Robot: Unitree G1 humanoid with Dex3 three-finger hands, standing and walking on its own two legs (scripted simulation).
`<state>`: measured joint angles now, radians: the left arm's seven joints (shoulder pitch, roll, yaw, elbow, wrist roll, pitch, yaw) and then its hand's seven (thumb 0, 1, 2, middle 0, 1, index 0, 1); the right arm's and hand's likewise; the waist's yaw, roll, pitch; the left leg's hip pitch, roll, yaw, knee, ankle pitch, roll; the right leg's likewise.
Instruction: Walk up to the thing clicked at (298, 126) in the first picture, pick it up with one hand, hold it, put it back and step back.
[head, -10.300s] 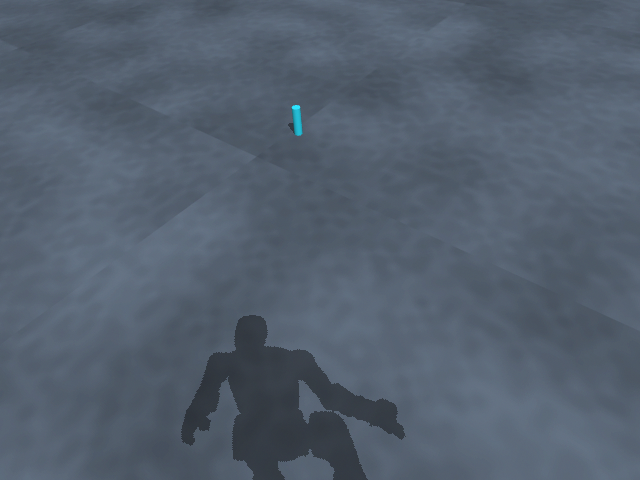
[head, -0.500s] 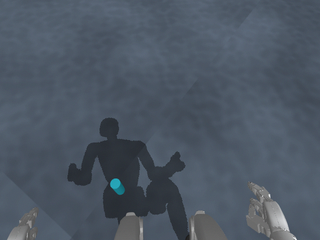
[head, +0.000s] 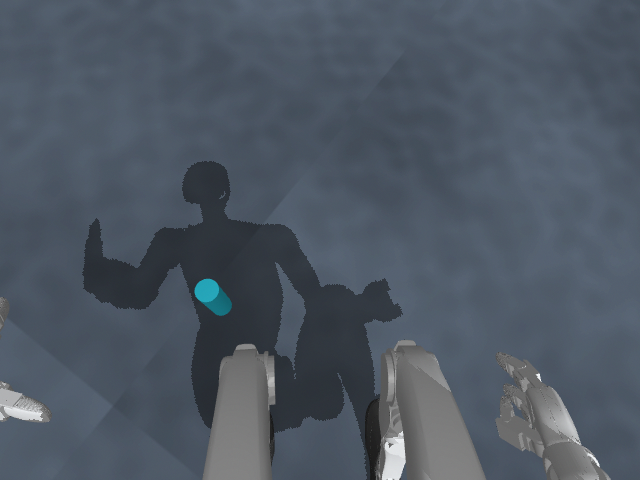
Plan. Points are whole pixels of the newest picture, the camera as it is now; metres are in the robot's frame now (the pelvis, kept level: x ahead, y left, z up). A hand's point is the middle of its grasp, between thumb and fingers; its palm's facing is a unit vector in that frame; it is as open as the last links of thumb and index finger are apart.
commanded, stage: go down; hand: left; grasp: from the side
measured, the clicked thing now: (214, 298) +0.41 +0.23 -0.44
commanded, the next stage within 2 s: approach in 1.46 s
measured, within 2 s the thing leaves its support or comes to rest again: neither
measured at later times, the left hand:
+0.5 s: hand (23, 327) +0.31 +0.40 -0.11, palm faces +0.18 -0.97 -0.16, open 17.5 cm
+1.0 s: hand (26, 317) +0.32 +0.41 -0.13, palm faces +0.17 -0.98 -0.13, open 17.5 cm
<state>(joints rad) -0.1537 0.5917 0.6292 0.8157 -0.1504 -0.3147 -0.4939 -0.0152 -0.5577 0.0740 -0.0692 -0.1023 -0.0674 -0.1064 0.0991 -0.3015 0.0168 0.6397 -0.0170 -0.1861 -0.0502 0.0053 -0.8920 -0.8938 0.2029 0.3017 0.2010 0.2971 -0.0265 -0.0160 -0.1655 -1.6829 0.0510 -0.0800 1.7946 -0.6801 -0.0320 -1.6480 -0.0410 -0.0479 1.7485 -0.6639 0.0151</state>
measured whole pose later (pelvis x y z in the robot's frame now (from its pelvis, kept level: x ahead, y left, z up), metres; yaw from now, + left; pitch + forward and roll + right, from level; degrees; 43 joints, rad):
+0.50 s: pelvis -0.03 +0.00 -0.08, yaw -2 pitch +33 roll -5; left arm -0.36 0.76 0.77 0.96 -0.19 -0.36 -0.66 -0.02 -0.56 0.06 -0.06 -0.09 -0.06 -0.09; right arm 0.08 -0.35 0.05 0.67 -0.03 -0.19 -0.06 0.00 -0.91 -0.90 0.20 0.30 0.20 0.30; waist -0.04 -0.02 -0.14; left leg -1.96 0.04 -0.12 2.07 -0.70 -0.04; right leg -1.91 -0.04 -0.06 2.00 -0.67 0.02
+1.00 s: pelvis -0.03 +0.00 -0.12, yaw -3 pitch +33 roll -6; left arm -0.43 0.83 0.82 0.99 -0.21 -0.36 -0.72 -0.02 -0.56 0.07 -0.05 -0.07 -0.04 -0.08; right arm 0.08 -0.36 0.08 0.67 -0.03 -0.20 -0.05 0.00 -0.92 -0.90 0.20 0.30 0.20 0.30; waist -0.05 -0.03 -0.12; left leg -2.07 0.03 -0.13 2.20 -0.70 -0.03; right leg -2.02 -0.04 -0.06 2.12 -0.68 0.03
